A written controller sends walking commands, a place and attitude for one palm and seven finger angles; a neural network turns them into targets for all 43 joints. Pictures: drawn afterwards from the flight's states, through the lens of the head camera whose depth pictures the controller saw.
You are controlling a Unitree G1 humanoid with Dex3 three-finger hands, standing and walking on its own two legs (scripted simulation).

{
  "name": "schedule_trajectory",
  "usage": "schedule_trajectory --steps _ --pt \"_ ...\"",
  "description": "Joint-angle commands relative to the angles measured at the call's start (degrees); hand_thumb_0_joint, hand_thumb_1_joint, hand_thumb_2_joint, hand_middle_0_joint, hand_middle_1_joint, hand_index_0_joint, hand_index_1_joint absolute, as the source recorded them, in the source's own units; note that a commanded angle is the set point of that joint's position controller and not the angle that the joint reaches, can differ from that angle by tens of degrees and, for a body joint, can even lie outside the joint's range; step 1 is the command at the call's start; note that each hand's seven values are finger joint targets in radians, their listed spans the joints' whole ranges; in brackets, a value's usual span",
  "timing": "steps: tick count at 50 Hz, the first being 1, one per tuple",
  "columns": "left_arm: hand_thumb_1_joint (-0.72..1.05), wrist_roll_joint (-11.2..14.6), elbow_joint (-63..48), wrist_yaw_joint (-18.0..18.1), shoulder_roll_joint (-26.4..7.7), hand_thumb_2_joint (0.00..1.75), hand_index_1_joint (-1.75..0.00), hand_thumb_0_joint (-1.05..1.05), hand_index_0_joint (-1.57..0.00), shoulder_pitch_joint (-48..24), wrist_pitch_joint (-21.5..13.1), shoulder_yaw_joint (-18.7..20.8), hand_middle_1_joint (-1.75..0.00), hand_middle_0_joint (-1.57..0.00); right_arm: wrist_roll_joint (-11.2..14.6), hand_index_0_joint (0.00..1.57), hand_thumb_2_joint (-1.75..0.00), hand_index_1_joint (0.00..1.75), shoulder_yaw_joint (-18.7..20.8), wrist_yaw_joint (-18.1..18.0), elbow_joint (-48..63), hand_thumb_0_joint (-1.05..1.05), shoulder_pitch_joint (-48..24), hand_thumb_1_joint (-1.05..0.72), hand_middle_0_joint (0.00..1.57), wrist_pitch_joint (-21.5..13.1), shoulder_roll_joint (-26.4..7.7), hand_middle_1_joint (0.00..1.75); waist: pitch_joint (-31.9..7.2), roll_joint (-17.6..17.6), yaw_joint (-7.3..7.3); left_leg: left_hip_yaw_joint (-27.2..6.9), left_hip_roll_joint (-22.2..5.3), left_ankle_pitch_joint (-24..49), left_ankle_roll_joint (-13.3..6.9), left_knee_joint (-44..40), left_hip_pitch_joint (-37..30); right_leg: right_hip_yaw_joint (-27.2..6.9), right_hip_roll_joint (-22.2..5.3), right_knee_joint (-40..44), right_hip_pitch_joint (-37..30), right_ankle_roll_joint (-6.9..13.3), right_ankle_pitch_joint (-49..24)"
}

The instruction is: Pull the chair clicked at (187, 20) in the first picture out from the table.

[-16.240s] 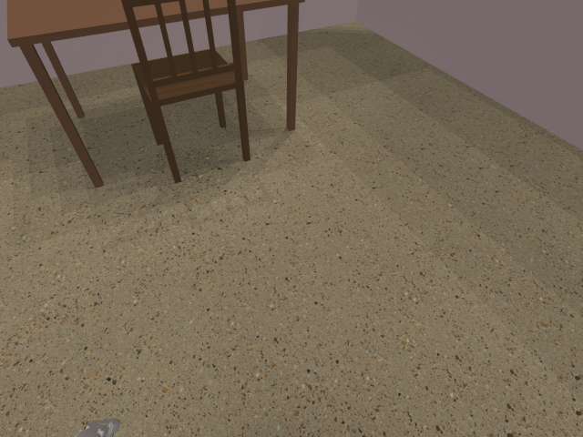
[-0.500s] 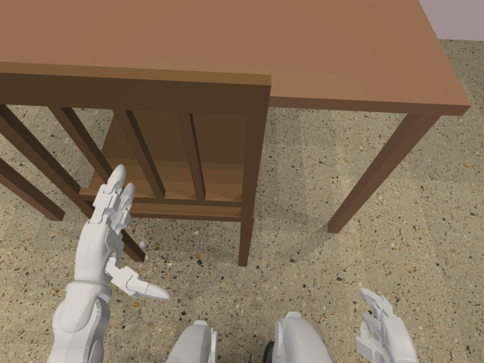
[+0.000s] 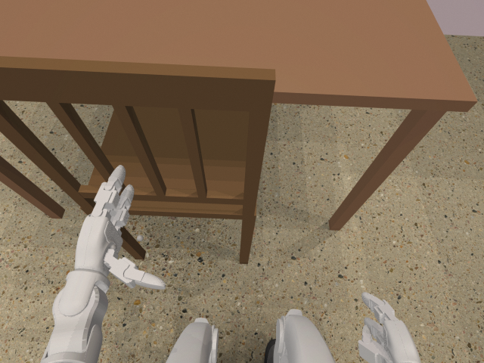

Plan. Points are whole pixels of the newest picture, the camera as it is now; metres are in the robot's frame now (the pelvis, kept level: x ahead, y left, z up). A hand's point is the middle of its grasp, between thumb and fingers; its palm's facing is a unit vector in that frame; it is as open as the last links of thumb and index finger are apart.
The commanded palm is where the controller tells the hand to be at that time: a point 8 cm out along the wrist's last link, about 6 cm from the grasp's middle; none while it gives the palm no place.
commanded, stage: aim the fingers beside a spindle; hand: left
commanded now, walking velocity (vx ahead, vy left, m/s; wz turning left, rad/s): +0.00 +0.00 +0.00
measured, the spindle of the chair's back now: (145, 156) +0.45 +0.19 +0.02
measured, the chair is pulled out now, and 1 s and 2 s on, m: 0.00 0.00 0.00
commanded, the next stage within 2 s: none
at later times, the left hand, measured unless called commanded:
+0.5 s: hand (150, 231) +0.31 +0.15 +0.03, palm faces -0.05 -1.00 -0.03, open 16.9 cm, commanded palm +0.29 +0.22 +0.03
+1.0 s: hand (144, 241) +0.30 +0.17 +0.00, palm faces -0.02 -1.00 -0.02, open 16.9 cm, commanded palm +0.28 +0.22 +0.02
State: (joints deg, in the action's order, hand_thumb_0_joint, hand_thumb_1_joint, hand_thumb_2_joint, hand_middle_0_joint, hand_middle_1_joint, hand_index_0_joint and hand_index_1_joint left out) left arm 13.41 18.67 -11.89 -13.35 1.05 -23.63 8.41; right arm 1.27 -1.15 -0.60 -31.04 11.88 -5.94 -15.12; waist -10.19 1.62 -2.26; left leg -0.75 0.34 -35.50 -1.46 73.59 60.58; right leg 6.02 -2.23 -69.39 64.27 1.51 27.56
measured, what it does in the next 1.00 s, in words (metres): stands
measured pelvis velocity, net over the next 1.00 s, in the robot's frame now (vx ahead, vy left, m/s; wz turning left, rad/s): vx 0.00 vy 0.00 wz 0.00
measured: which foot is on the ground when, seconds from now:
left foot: down 0.00-1.00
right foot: down 0.00-1.00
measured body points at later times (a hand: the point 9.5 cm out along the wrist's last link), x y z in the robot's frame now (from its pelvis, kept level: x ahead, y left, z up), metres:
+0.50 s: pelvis +0.00 +0.01 +0.00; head +0.12 +0.02 +0.44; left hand +0.31 +0.21 +0.04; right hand +0.17 -0.24 -0.10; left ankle -0.01 +0.10 -0.63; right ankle +0.05 -0.11 -0.63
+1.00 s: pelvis +0.00 +0.00 +0.00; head +0.11 +0.01 +0.43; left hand +0.30 +0.22 +0.00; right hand +0.18 -0.24 -0.10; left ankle -0.01 +0.10 -0.63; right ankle +0.05 -0.11 -0.63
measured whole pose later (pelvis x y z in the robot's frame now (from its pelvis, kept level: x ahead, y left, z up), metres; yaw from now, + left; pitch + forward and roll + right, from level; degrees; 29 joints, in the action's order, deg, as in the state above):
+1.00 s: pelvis +0.00 +0.00 +0.00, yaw +0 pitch +23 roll -2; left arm 11.4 17.9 -9.5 -12.5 2.1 -23.1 7.1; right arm 0.9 -1.3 -0.1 -29.9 10.7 -4.5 -14.6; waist -10.3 1.2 -2.3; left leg -0.6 0.4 -36.0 -1.7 74.2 60.8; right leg 5.8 -2.2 -70.0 64.5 1.3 28.0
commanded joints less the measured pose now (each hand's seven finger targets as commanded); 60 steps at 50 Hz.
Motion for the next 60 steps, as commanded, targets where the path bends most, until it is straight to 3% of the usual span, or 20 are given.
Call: schedule_trajectory --steps 1,4,7,10,13,16,20,25,28,32,34,36,38,41,44,46,49,53,57,60 --pt "-0.5 0.0 -23.4 0.1 -5.6 0.3 -0.08 0.0 -0.06 -8.4 -6.0 -0.7 -0.08 -0.06 -0.3 0.2 -0.9 0.3 4.3 -1.0 8.6 0.0 0.6 -0.9 0.2 -3.5 -7.4 0.3 -24.5 4.2 0.2 -2.4 -0.1 25.5 0.8 -11.6 -12.2 -3.9 0.5 7.1 -20.7 0.3 -16.1" --pt "-0.5 -1.0 -26.5 5.0 -9.6 0.3 -0.08 0.0 -0.06 -5.6 -8.2 4.2 -0.08 -0.06 -1.1 0.2 -0.9 0.3 4.2 -0.8 7.9 0.0 0.9 -0.9 0.2 -3.3 -6.9 0.3 -24.7 3.3 1.05 -2.8 -0.3 29.3 1.6 -11.7 -13.7 -3.4 0.9 6.2 -20.3 0.2 -17.6" --pt "-0.5 -2.8 -17.5 7.8 -7.4 0.3 -0.08 0.0 -0.06 -5.3 -7.8 4.2 -0.08 -0.06 -1.3 0.2 -0.9 0.3 3.6 -0.3 6.8 0.0 -0.2 -0.9 0.2 -2.4 -6.5 0.3 -16.6 -0.2 0.0 -2.3 0.1 20.2 1.2 -11.7 -6.9 -3.2 1.1 6.5 -17.6 0.0 -11.2" --pt "-0.5 -3.8 -7.3 6.4 -4.2 0.3 -0.08 0.0 -0.06 -4.1 -5.4 1.8 -0.08 -0.06 -0.8 0.2 -0.9 0.3 3.5 0.1 6.7 0.0 -0.5 -0.9 0.2 -1.3 -7.2 0.3 -11.7 -2.0 -0.64 -2.0 0.4 13.1 0.9 -11.9 -3.0 -3.2 1.3 7.7 -14.7 0.1 -5.1" --pt "-0.5 -2.8 -7.6 2.4 -0.4 0.3 -0.08 0.0 -0.06 -5.5 -3.2 -3.6 -0.08 -0.06 -0.2 0.2 -0.9 0.3 3.7 0.1 8.0 0.0 0.0 -0.9 0.2 -1.2 -8.0 0.3 -15.5 -1.0 -1.41 -2.0 0.3 14.7 0.6 -11.5 -4.9 -3.5 1.2 8.0 -15.7 0.3 -7.2" --pt "-0.5 -1.5 -16.5 0.5 -2.6 0.3 -0.08 0.0 -0.06 -9.5 -3.7 -3.5 -0.08 -0.06 0.0 0.2 -0.9 0.3 4.0 -0.6 9.0 0.0 0.3 -0.9 0.2 -1.4 -7.8 0.3 -22.0 0.9 -0.78 -2.4 0.1 19.8 0.6 -11.5 -8.9 -3.8 0.9 7.6 -19.2 0.2 -11.9" --pt "-0.5 -1.4 -27.6 4.4 -7.7 0.3 -0.08 0.0 -0.06 -8.1 -7.0 1.4 -0.08 -0.06 -0.8 0.2 -0.9 0.3 4.1 -0.9 8.4 0.0 0.9 -0.9 0.2 -2.3 -6.8 0.3 -27.3 5.2 1.04 -3.3 -0.4 31.0 1.9 -11.8 -16.4 -3.3 0.9 6.1 -20.2 0.4 -17.8" --pt "-0.5 -3.3 -12.5 7.9 -6.9 0.3 -0.08 0.0 -0.06 -3.2 -5.4 4.3 -0.08 -0.06 -1.1 0.2 -0.9 0.3 3.5 -0.2 6.4 0.0 0.2 -0.9 0.2 -0.9 -6.7 0.3 -15.7 -2.7 -0.16 -2.2 0.1 20.2 1.2 -11.3 -5.3 -3.1 1.4 6.8 -18.4 -0.1 -12.5" --pt "-0.5 -3.4 -4.9 4.9 -2.8 0.3 -0.08 0.0 -0.06 -1.9 -2.8 0.4 -0.08 -0.06 -0.5 0.2 -0.9 0.3 3.5 0.2 7.1 0.0 -0.1 -0.9 0.2 -0.1 -7.5 0.3 -12.3 -3.3 -0.75 -1.4 0.5 15.1 0.8 -11.3 -2.4 -3.6 1.3 8.3 -16.9 0.2 -8.4" --pt "-0.5 -1.4 -15.2 0.7 -3.6 0.3 -0.08 0.0 -0.06 -6.3 -3.6 -1.5 -0.08 -0.06 0.1 0.2 -0.9 0.3 4.0 -0.3 9.0 0.0 0.0 -0.9 0.2 -0.6 -7.6 0.3 -20.8 0.2 -0.37 -1.3 0.3 20.2 0.5 -11.3 -6.8 -4.4 0.9 8.0 -21.6 0.3 -14.1" --pt "-0.5 -0.5 -25.0 0.9 -5.6 0.3 -0.08 0.0 -0.06 -6.7 -5.9 -0.7 -0.08 -0.06 -0.1 0.2 -0.9 0.3 4.2 -0.7 9.6 0.0 0.3 -0.9 0.2 -1.5 -7.0 0.3 -26.7 4.2 0.68 -1.9 0.0 27.1 0.8 -11.5 -12.7 -4.3 0.9 7.3 -23.4 0.4 -18.5" --pt "-0.5 -0.2 -30.3 2.6 -7.3 0.3 -0.08 0.0 -0.06 -6.3 -8.0 0.5 -0.08 -0.06 -0.6 0.2 -0.9 0.3 4.2 -0.8 8.7 0.0 0.8 -0.9 0.2 -2.4 -6.6 0.3 -27.4 5.0 0.39 -2.6 -0.4 31.4 1.4 -11.6 -16.0 -3.9 1.0 7.2 -23.0 0.3 -20.5" --pt "-0.5 -0.8 -28.0 5.1 -9.7 0.3 -0.08 0.0 -0.06 -3.7 -8.7 3.7 -0.08 -0.06 -1.0 0.2 -0.9 0.3 4.0 -0.9 7.6 0.0 1.1 -0.9 0.2 -2.5 -6.7 0.3 -24.9 3.4 0.32 -2.8 -0.4 30.6 1.4 -11.4 -14.0 -3.5 1.3 6.8 -21.8 0.3 -19.8" --pt "-0.5 -2.5 -16.2 6.4 -5.0 0.3 -0.08 0.0 -0.06 -1.5 -7.0 1.6 -0.08 -0.06 -1.1 0.2 -0.9 0.3 3.6 -0.3 6.2 0.0 0.1 -0.9 0.2 -2.0 -6.6 0.3 -15.1 -0.5 -1.25 -2.2 -0.1 21.9 1.2 -11.0 -7.1 -2.9 1.4 7.1 -17.5 0.0 -13.7" --pt "-0.5 -3.3 -5.6 4.4 -2.2 0.3 -0.08 0.0 -0.06 0.1 -3.9 -0.4 -0.08 -0.06 -0.6 0.2 -0.9 0.3 3.6 0.1 6.5 0.0 -0.1 -0.9 0.2 -0.9 -7.5 0.3 -10.7 -3.7 -1.51 -1.7 0.4 15.2 0.9 -11.0 -2.5 -3.1 1.4 8.1 -15.6 0.1 -8.3" --pt "-0.5 -2.6 -7.6 2.1 -1.5 0.3 -0.08 0.0 -0.06 -1.0 -2.8 -2.0 -0.08 -0.06 -0.1 0.2 -0.9 0.3 3.9 0.2 8.0 0.0 -0.3 -0.9 0.2 -0.8 -7.9 0.3 -13.4 -1.7 -0.82 -1.5 0.5 15.2 0.8 -11.4 -3.6 -3.5 1.1 8.3 -16.5 0.3 -8.4" --pt "-0.5 -1.3 -18.6 0.8 -5.5 0.3 -0.08 0.0 -0.06 -6.8 -4.4 -0.2 -0.08 -0.06 -0.1 0.2 -0.9 0.3 4.1 -0.5 9.4 0.0 -0.4 -0.9 0.2 -1.3 -7.7 0.3 -22.1 1.5 0.11 -1.5 0.3 19.8 0.5 -11.1 -7.7 -4.5 0.9 7.7 -20.9 0.3 -12.7" --pt "-0.5 -0.9 -31.3 4.6 -10.2 0.3 -0.08 0.0 -0.06 -6.7 -8.7 3.2 -0.08 -0.06 -1.0 0.2 -0.9 0.3 3.9 -1.0 8.9 0.0 0.3 -0.9 0.2 -2.6 -6.7 0.3 -27.5 5.8 1.18 -2.7 -0.1 29.6 1.5 -11.6 -14.8 -3.9 1.2 6.5 -22.4 0.6 -18.5" --pt "-0.5 -2.3 -19.2 7.0 -5.6 0.3 -0.08 0.0 -0.06 -1.5 -7.3 1.8 -0.08 -0.06 -1.1 0.2 -0.9 0.3 3.6 -0.3 6.7 0.0 -0.4 -0.9 0.2 -2.1 -6.5 0.3 -17.1 0.5 -0.62 -2.6 -0.2 22.2 1.5 -11.6 -8.6 -3.0 1.5 7.1 -17.9 0.0 -13.0" --pt "-0.5 -3.1 -5.3 4.7 -2.4 0.3 -0.08 0.0 -0.06 -0.6 -3.2 -0.6 -0.08 -0.06 -0.4 0.2 -0.9 0.3 3.4 0.1 6.5 0.0 -0.3 -0.9 0.2 -0.9 -7.6 0.3 -9.5 -4.9 -1.88 -2.0 0.4 11.7 0.7 -11.2 -1.1 -3.4 1.5 8.9 -14.7 -0.2 -4.6"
